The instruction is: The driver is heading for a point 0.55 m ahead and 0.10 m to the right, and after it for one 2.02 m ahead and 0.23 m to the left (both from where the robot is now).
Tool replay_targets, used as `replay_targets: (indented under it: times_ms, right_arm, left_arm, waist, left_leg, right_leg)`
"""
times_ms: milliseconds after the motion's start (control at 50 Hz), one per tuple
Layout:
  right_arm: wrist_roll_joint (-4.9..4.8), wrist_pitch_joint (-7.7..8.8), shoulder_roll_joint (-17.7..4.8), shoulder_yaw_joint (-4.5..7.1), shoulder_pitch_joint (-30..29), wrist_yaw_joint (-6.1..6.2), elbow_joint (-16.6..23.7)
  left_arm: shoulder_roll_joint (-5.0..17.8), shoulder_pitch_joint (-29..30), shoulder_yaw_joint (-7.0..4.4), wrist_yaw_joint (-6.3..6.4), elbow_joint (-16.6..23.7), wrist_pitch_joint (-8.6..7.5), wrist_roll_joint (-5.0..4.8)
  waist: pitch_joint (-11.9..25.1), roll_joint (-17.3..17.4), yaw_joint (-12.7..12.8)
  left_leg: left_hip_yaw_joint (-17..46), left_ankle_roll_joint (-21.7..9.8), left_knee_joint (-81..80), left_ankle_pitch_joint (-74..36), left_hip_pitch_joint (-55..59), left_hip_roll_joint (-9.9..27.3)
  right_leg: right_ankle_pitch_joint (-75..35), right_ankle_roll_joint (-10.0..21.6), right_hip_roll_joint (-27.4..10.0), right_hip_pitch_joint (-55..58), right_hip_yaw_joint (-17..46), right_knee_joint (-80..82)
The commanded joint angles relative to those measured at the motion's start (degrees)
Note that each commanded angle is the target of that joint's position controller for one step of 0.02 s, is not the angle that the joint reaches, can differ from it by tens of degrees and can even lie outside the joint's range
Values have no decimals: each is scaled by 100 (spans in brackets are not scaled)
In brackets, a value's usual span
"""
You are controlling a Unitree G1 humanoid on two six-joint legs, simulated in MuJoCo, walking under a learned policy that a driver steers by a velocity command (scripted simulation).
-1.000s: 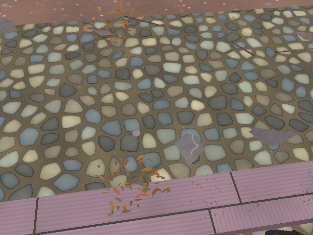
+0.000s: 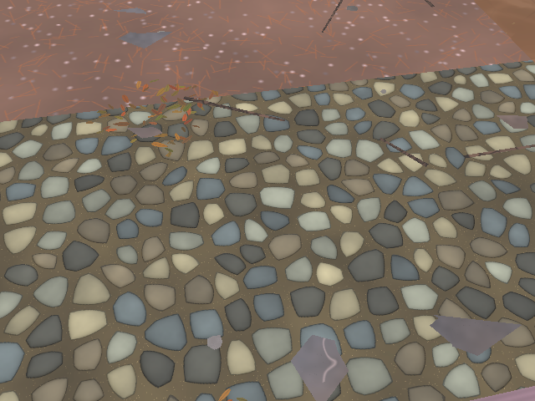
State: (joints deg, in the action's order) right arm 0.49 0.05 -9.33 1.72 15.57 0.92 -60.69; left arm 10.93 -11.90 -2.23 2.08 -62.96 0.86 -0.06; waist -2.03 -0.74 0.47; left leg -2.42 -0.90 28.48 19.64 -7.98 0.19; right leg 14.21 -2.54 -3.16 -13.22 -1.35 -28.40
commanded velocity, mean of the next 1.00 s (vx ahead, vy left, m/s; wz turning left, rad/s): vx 0.08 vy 0.00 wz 0.00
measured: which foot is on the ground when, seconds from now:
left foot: down 0.00-1.00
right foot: down 0.00-0.74, up 0.76-1.00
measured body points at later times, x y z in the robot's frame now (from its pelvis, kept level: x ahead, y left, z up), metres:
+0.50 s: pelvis -0.01 +0.01 +0.00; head +0.00 +0.01 +0.45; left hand -0.02 +0.24 -0.16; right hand -0.02 -0.22 -0.15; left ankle -0.05 +0.10 -0.74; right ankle +0.01 -0.15 -0.74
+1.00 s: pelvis +0.05 -0.04 +0.00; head +0.05 -0.07 +0.45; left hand +0.09 +0.21 -0.13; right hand -0.03 -0.28 -0.16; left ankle -0.05 +0.10 -0.74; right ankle +0.02 -0.17 -0.70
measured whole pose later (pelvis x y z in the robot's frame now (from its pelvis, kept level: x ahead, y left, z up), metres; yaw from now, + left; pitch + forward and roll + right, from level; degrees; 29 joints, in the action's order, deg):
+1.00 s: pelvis +0.05 -0.04 +0.00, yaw +0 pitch +2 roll +0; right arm -1.0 0.9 -12.2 2.5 27.4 2.5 -61.8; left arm 10.0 -14.8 -3.1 -0.1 -61.8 -4.4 -2.0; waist 2.9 4.0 -0.9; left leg -1.5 -0.3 23.6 21.5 -4.5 3.3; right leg 26.8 0.4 -3.8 -23.2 -4.2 -49.5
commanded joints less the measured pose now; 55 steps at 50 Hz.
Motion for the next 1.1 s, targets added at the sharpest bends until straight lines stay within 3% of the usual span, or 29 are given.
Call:
replay_targets:
  times_ms: [20,220,680,700,720,740,760,780,800,820,840,880,920,960,980,1000,1020,1040,1060,1080,1100]
  right_arm:
    - [-1,25,-555,94,383,7,28]
    - [5,-8,-466,56,539,13,-116]
    - [-7,-37,-366,-15,873,58,-114]
    - [-10,-47,-380,-9,947,75,-136]
    - [-53,-69,-534,46,960,105,-109]
    - [-100,-83,-768,124,939,137,-33]
    - [-139,-80,-951,196,1145,160,-8]
    - [-157,-40,-1173,295,1365,178,-20]
    - [-109,25,-1218,338,1461,209,-22]
    - [-57,103,-1038,301,1438,225,-28]
    - [-85,173,-887,258,1367,224,-25]
    - [-143,233,-641,177,1157,181,13]
    - [-128,189,-723,156,934,171,122]
    - [-147,171,-1098,215,829,177,241]
    - [-186,134,-1085,180,638,186,283]
    - [-148,136,-970,116,617,152,327]
    - [-188,181,-1151,157,456,118,430]
    - [-140,309,-1170,158,204,44,619]
    - [81,542,-73,-60,734,-117,532]
    - [-379,715,-94,-31,1192,-174,372]
    - [-644,681,-320,2,270,-181,740]
  left_arm:
    - [439,-215,-82,34,47,2,-4]
    - [436,-390,-84,84,-179,69,-3]
    - [294,-824,-21,124,-411,26,3]
    - [258,-899,-13,132,-443,33,3]
    - [271,-879,-26,150,-423,38,-28]
    - [290,-806,-44,167,-359,27,-59]
    - [295,-560,-51,161,-221,-14,-54]
    - [176,-309,-15,121,-51,-95,-56]
    - [121,-85,-6,62,99,-186,-116]
    - [190,-59,-49,5,167,-267,-199]
    - [214,-190,-79,-43,186,-345,-252]
    - [267,-312,-119,-124,234,-482,-245]
    - [154,-268,-86,-193,275,-550,-183]
    - [60,-469,-64,-238,219,-549,-159]
    - [180,-910,-128,-244,130,-568,-197]
    - [502,-1259,-305,-245,-13,-632,-220]
    - [666,-1733,-414,-242,-164,-647,-195]
    - [874,-2683,-426,-223,-381,-580,-129]
    - [949,-2646,-234,-201,-276,-480,-3]
    - [1077,-3325,-284,-238,-321,-556,99]
    - [854,-2959,-179,-232,-450,-572,31]
  waist:
    - [141,201,-22]
    - [-71,119,-8]
    - [-273,66,-15]
    - [-166,116,-22]
    - [-195,235,-61]
    - [-322,484,-119]
    - [-557,737,-283]
    - [-757,1063,-441]
    - [-971,1177,-509]
    - [-1065,1081,-413]
    - [-1005,977,-277]
    - [-783,582,-86]
    - [-555,506,-7]
    - [-428,602,127]
    - [-354,531,518]
    - [-300,222,725]
    - [-127,48,944]
    - [360,-810,1112]
    - [722,-2403,416]
    - [1499,-2213,723]
    - [218,-1048,479]
  left_leg:
    - [314,-42,-521,-2556,-188,375]
    - [283,-54,-732,-2094,-292,306]
    - [255,-93,-1008,-1087,-511,226]
    - [257,-136,-1070,-516,-470,203]
    - [365,-270,-1163,568,-507,222]
    - [727,-488,-1385,1794,-603,440]
    - [1428,-780,-1776,2792,-556,939]
    - [2360,-1174,-2136,3260,-597,1642]
    - [2977,-1495,-2381,3110,-422,2140]
    - [3150,-1596,-2372,2674,-20,2333]
    - [2990,-1513,-2228,2237,353,2295]
    - [2155,-1140,-2021,1347,645,1877]
    - [1351,-916,-1920,717,12,1476]
    - [885,-881,-1688,600,-853,1216]
    - [681,-817,-1266,740,-803,1009]
    - [504,-702,-169,-967,-665,706]
    - [143,-547,1440,-2974,-785,494]
    - [84,-320,3604,-1600,-2268,377]
    - [535,-274,5660,1539,-4104,-168]
    - [1374,-358,6716,1222,-4346,-539]
    - [1094,-390,7716,1173,-5829,-113]
  right_leg:
    - [-1453,148,-75,391,45,146]
    - [-1220,81,-114,369,47,292]
    - [-818,56,-127,178,58,521]
    - [-406,66,-35,191,-55,437]
    - [318,105,155,32,-274,139]
    - [1085,158,345,-326,-507,-299]
    - [1396,197,405,-995,-596,-940]
    - [1287,287,198,-1483,-398,-1879]
    - [1495,358,-77,-2303,-70,-2936]
    - [1683,411,-264,-3104,190,-3859]
    - [1667,471,-416,-3611,403,-4449]
    - [1466,468,-571,-3723,406,-4058]
    - [1231,389,-463,-2616,70,-2956]
    - [937,320,-128,-1126,-309,-1777]
    - [758,278,140,-645,-629,-1037]
    - [-79,289,434,61,-856,-89]
    - [-373,340,575,840,-819,804]
    - [-1264,531,-438,2414,664,1128]
    - [-6051,626,-1355,3407,1819,-337]
    - [-4465,1956,-2371,3234,3907,816]
    - [-2758,2089,-2548,3022,3445,1177]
